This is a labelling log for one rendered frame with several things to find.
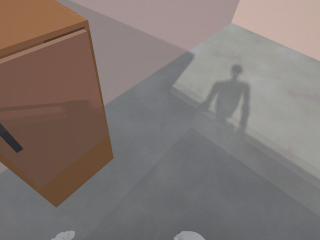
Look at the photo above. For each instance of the handle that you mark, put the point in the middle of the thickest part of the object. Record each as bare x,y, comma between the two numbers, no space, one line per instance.
9,139

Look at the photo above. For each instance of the left robot hand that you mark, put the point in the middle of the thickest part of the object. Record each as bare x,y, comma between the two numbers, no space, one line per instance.
68,235

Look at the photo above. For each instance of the cupboard door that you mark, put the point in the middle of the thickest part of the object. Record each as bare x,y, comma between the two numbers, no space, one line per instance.
50,104

